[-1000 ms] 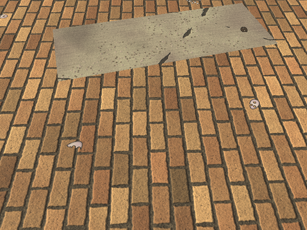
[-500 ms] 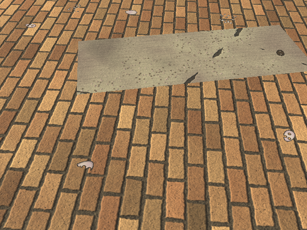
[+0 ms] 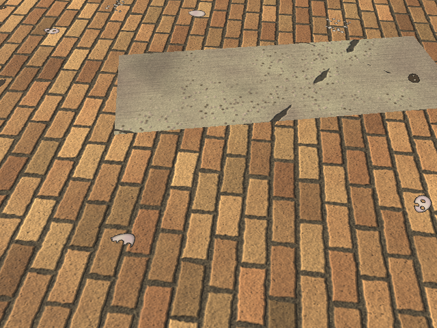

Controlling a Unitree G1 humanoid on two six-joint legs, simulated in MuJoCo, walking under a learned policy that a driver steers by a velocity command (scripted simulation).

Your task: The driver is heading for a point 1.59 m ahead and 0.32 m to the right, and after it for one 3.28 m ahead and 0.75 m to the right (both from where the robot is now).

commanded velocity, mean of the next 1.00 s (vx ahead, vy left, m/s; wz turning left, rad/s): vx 0.17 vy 0.00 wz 0.01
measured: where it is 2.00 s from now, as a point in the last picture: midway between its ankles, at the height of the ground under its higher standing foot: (221, 255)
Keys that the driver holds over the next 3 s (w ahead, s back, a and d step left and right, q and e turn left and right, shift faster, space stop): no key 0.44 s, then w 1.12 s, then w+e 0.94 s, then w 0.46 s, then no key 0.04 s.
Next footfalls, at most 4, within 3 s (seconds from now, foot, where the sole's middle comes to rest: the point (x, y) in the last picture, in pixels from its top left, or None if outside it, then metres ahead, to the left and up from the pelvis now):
1.20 right None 0.47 -0.08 -0.77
1.76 left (182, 246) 0.79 0.15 -0.77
2.30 right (269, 196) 1.00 -0.17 -0.77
2.80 left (255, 130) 1.36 -0.14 -0.77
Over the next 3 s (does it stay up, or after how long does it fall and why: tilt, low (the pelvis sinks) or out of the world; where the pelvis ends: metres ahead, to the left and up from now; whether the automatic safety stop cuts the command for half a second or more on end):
stays up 1.26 -0.18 0.01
